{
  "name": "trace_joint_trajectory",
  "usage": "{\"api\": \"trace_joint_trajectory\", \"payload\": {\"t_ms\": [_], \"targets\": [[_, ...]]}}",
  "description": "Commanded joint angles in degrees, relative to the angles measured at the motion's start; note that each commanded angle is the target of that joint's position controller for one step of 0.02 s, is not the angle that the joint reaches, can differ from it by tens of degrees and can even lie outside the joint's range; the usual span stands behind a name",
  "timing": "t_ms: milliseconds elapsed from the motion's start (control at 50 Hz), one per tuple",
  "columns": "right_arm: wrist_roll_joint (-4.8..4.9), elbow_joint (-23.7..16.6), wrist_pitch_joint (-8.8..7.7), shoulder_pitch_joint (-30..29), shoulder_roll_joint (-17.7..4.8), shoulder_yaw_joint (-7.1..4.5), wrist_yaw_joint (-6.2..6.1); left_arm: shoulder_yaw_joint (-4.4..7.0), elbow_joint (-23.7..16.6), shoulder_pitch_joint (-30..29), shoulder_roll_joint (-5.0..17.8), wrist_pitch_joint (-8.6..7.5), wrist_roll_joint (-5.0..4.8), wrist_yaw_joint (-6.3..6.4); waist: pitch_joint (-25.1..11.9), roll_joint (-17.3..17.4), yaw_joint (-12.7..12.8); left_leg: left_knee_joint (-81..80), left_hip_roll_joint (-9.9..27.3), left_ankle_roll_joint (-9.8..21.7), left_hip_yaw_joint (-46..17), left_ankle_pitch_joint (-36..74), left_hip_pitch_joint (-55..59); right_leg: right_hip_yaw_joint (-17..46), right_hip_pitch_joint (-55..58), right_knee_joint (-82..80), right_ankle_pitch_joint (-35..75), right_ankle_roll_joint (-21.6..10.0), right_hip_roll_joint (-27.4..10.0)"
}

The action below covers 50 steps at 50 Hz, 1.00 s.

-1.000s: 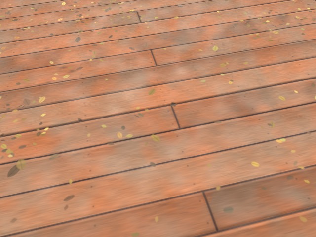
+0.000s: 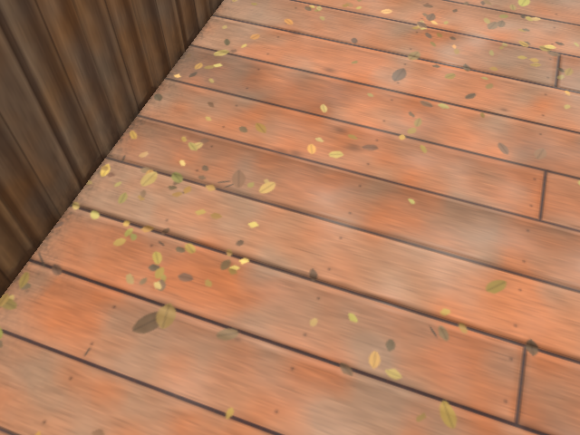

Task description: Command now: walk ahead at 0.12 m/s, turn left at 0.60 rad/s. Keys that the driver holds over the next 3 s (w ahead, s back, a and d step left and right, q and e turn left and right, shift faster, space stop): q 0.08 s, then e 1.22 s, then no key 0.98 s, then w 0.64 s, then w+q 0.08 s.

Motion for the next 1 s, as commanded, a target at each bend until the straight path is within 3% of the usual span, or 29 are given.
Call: {"api": "trace_joint_trajectory", "payload": {"t_ms": [20, 80, 140, 160, 180, 200, 220, 240, 260, 280, 320, 400, 460, 540, 580, 620, 640, 660, 680, 700, 720, 740, 760, 800, 920, 1000], "targets": [[-0.39, -4.3, 0.15, 4.0, -1.7, -0.27, 0.40, 2.96, -3.5, -2.9, 10.2, 0.02, -0.61, 0.65, -11.5, -8.6, -1.0, -7.8, 2.6, 0.2, 0.1, 6.7, 4.0, 8.0, 8.4, -8.3, 24.9, -13.1, -16.5], [-0.40, -5.7, 0.64, 1.2, -2.7, -0.47, 1.46, 3.29, -3.4, -3.8, 11.2, 1.04, -1.35, 0.69, -11.0, -9.3, -0.4, -15.2, 2.4, 1.6, 1.8, 10.8, 8.6, 4.3, 7.2, -8.8, 16.0, -11.7, -16.5], [-1.11, -7.0, 0.78, -1.3, -2.4, -0.32, 2.09, 3.21, -1.4, -1.1, 11.9, 1.52, -2.44, -0.03, -9.8, -8.8, 0.3, -24.0, 0.4, 3.7, 2.3, 9.1, 13.0, 5.7, 7.8, -6.5, 10.3, -10.8, -16.3], [-1.31, -6.4, 0.56, 0.0, -1.9, -0.25, 2.23, 2.89, -1.0, -1.6, 11.6, 1.67, -2.96, -0.30, -9.7, -8.2, -0.9, -30.5, -0.6, 4.8, 3.1, 12.0, 16.7, 5.4, 7.3, -4.5, 7.6, -9.6, -15.4], [-1.67, -5.2, 0.23, 2.0, -1.9, -0.31, 2.21, 2.03, -0.3, -1.4, 9.5, 1.66, -3.22, -0.64, -9.8, -7.2, -1.9, -37.8, -1.6, 6.1, 3.6, 17.0, 23.2, 4.8, 4.7, -1.6, 4.5, -7.3, -13.5], [-2.18, -4.9, -0.01, 3.0, -3.1, -0.42, 1.74, 0.43, 1.0, 1.3, 5.5, 1.32, -2.22, -1.33, -10.9, -3.6, -1.7, -43.0, 2.1, 7.4, -0.9, 25.3, 31.7, 2.6, 0.3, 2.1, -1.6, -2.7, -10.2], [-3.13, -6.1, -0.07, 2.9, -7.2, -0.57, 0.75, -1.33, 0.6, 4.3, 1.2, 0.94, 1.06, -2.47, -13.8, 9.5, 1.7, -42.0, 16.7, 11.0, -15.9, 46.4, 38.8, -1.8, -6.7, 13.9, -22.4, 3.1, -4.7], [-4.46, -6.4, -0.68, -0.1, -5.9, 0.21, 0.71, -0.54, 0.8, 4.6, 3.6, 1.39, -0.33, -2.09, -13.6, 12.7, 1.1, -43.6, 21.0, 19.5, -17.7, 40.7, 29.5, 3.4, -7.5, 20.0, -30.7, 5.1, -3.7], [-4.48, -6.1, -1.53, -2.1, -4.7, 0.29, 1.21, 0.63, 0.8, 2.3, 8.3, 2.10, -1.72, -1.43, -10.9, 9.5, -0.2, -45.0, 17.6, 19.7, -14.5, 33.1, 25.1, 5.3, -6.3, 24.3, -28.6, 5.8, -4.0], [-4.08, -5.2, -2.26, -3.9, -4.8, 0.20, 1.35, 1.43, 1.0, 2.1, 9.7, 2.71, -2.35, -0.92, -8.6, 9.2, 0.3, -45.4, 15.1, 17.8, -11.0, 30.3, 23.7, 5.8, -7.6, 27.3, -26.1, 5.9, -3.4], [-2.95, -4.5, -2.93, -5.9, -6.0, -0.24, 0.92, 2.58, 2.6, 4.3, 11.0, 4.05, -1.92, 0.42, -7.2, 8.6, 0.8, -45.4, 14.6, 16.6, -7.4, 33.4, 21.8, 7.0, -8.3, 33.6, -22.9, 6.4, -2.7], [-2.47, -3.3, -2.58, -6.2, -4.2, -0.13, -0.56, 2.87, 1.8, 4.8, 8.4, 4.82, -2.76, 1.31, -7.6, 6.1, 0.7, -44.7, 15.3, 17.6, -3.5, 37.0, 25.4, 6.3, -12.1, 37.7, -19.9, 7.1, -1.9], [-2.48, -2.5, -1.91, -6.8, -4.1, -0.53, -1.26, 1.99, -0.1, 2.7, 5.8, 5.28, -2.45, 0.83, -8.3, 5.9, -0.3, -44.3, 15.9, 17.8, -1.7, 34.6, 26.7, 4.7, -10.2, 30.3, -18.7, 7.1, -2.8], [-2.10, -1.4, -1.31, -7.0, -6.0, -1.46, -1.09, 2.00, -2.1, 3.1, 6.7, 5.53, -2.40, -0.57, -9.5, 6.8, -0.4, -43.3, 18.0, 18.2, -1.0, 36.3, 27.0, 1.8, -5.1, 22.8, -17.9, 5.1, -2.2], [-1.26, -1.0, -1.20, -7.9, -6.8, -1.80, -1.02, 2.24, -2.4, 4.7, 7.0, 5.68, -2.39, -1.29, -9.4, 6.9, 0.7, -41.5, 18.4, 16.7, -0.2, 35.6, 26.5, 0.6, -2.1, 17.3, -15.4, 3.2, -1.7], [-0.15, 0.0, -0.94, -8.3, -6.4, -1.89, -1.03, 2.71, -1.4, 8.7, 7.2, 5.73, -2.10, -1.70, -9.5, 5.8, 3.0, -36.3, 16.2, 12.3, 3.4, 29.5, 23.1, -1.0, 5.5, 5.8, -6.1, 0.2, 0.5], [-0.41, 1.3, -0.92, -5.3, -4.7, -1.67, -0.77, 3.62, -1.5, 9.6, 9.9, 5.66, -1.64, -1.27, -8.5, -0.4, 2.4, -28.6, 12.5, 7.5, 7.7, 19.9, 17.6, 4.7, 10.6, -0.4, 4.2, -2.3, -1.2], [-3.29, -1.1, -1.15, -6.4, -0.6, -0.40, -0.31, 5.49, -2.7, 10.5, 17.7, 5.45, -1.46, 0.06, -8.0, -19.2, 0.7, -10.5, 3.8, 0.7, 13.1, -4.7, 0.3, 26.3, 19.4, -2.0, 27.7, -9.9, -16.6], [-2.75, -3.3, -1.47, -13.0, -2.2, -0.68, -0.63, 5.03, -4.1, 11.4, 17.9, 4.25, 0.74, -0.67, -9.6, -16.5, 5.0, 1.0, -2.0, -0.1, 3.1, -15.9, -5.5, 34.9, 16.4, -4.5, 30.3, -20.0, -22.7], [-1.50, -2.8, -1.36, -13.3, -4.1, -1.34, -0.78, 4.61, -4.5, 9.6, 16.5, 2.96, 1.10, -1.11, -9.0, -10.3, 4.3, 5.6, -0.8, 0.6, -0.7, -12.6, -6.8, 30.9, 15.7, -5.1, 25.5, -19.3, -20.4], [-1.11, -1.9, -1.22, -12.0, -4.6, -1.68, -1.00, 4.42, -4.9, 6.5, 15.2, 2.24, -0.07, -0.84, -7.6, -8.2, 2.3, 5.5, 0.1, 1.3, -1.9, -6.8, -7.7, 26.5, 15.3, -4.6, 21.0, -15.9, -16.8], [-1.53, -0.6, -1.06, -10.7, -4.9, -1.97, -1.46, 3.84, -5.4, 3.8, 13.0, 2.27, -1.44, -0.40, -7.2, -6.4, 1.1, 4.0, 0.7, 1.1, -2.4, -2.7, -7.9, 24.0, 14.9, -4.3, 18.0, -13.0, -14.4], [-1.97, -0.2, -0.97, -9.5, -5.4, -2.26, -1.76, 3.29, -5.9, 2.3, 11.7, 2.52, -2.24, 0.08, -7.1, -7.0, 0.2, 3.3, 0.7, 0.7, -2.5, 0.5, -6.5, 22.5, 13.7, -4.5, 17.9, -11.8, -13.0], [-1.75, 0.3, -1.29, -7.8, -4.4, -2.18, -1.54, 2.99, -6.4, 3.3, 11.1, 2.87, -1.93, 0.66, -8.9, -7.5, -0.1, 3.4, -0.6, 0.0, -2.3, 4.6, -4.1, 21.5, 13.8, -4.6, 18.9, -11.8, -11.4], [-1.37, -0.3, -2.10, -9.5, -3.0, -1.59, -1.28, 3.77, -7.5, 4.7, 12.9, 3.73, -2.03, 1.58, -8.1, -8.9, 1.5, -11.9, -1.7, -1.7, -3.4, 7.6, -2.4, 24.5, 14.8, -4.6, 8.6, -11.4, -9.6], [-1.12, -0.5, -2.94, -9.6, -3.4, -1.53, -0.49, 4.18, -8.7, 3.6, 13.7, 4.27, -1.85, 1.25, -7.1, -10.2, 2.0, -19.2, -2.8, -1.6, -3.7, 6.2, 3.3, 28.1, 10.2, -4.2, 3.8, -11.9, -8.8]]}}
